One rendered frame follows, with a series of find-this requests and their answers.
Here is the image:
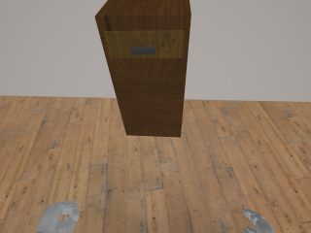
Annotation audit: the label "left robot hand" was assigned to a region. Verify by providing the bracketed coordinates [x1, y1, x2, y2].
[36, 201, 80, 233]

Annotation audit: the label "right robot hand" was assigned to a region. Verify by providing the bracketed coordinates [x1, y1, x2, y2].
[242, 208, 275, 233]

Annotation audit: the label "handle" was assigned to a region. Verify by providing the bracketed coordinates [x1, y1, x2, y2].
[131, 45, 156, 55]

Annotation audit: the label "cabinet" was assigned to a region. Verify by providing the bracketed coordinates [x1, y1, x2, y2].
[95, 0, 191, 138]

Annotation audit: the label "drawer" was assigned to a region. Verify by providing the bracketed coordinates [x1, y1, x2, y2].
[104, 30, 185, 58]

